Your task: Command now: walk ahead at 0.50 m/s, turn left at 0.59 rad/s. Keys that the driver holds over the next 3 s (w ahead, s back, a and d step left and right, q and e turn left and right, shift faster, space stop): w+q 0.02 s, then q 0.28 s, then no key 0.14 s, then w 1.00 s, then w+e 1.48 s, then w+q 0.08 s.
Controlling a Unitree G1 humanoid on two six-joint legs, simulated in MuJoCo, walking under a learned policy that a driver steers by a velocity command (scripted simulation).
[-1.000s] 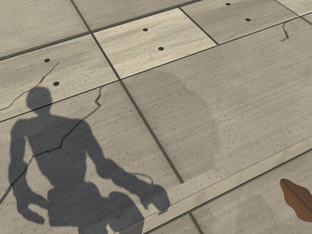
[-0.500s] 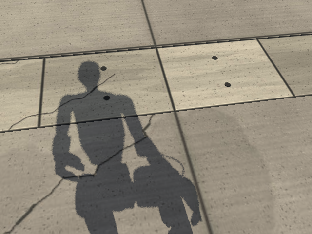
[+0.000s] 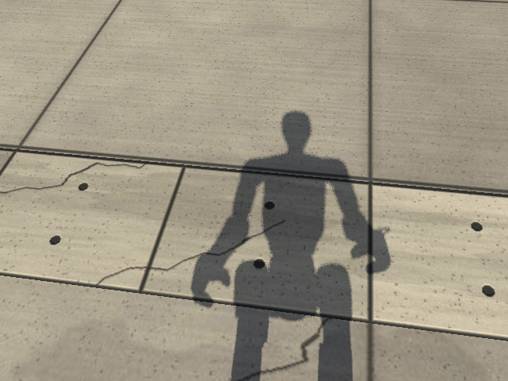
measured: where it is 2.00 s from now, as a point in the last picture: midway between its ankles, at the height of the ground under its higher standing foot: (235, 234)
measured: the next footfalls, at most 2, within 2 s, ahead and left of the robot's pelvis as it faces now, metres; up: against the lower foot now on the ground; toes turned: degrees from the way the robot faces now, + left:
left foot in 0.32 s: +0.33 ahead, +0.08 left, +0.00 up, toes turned +10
right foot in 0.82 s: +0.40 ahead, -0.14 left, +0.00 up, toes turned +15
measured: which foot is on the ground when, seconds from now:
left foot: up 0.00-0.30, down 0.32-0.82, up 0.84-1.00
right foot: down 0.00-0.30, up 0.32-0.80, down 0.82-1.00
